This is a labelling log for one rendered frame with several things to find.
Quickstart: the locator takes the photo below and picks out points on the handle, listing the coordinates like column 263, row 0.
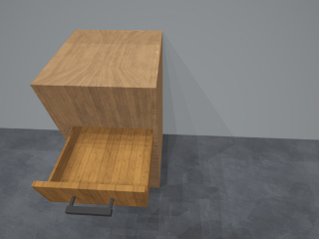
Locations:
column 88, row 210

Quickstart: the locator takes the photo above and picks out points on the cabinet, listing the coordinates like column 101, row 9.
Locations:
column 106, row 78

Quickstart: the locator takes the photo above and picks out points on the drawer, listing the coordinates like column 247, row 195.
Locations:
column 99, row 163

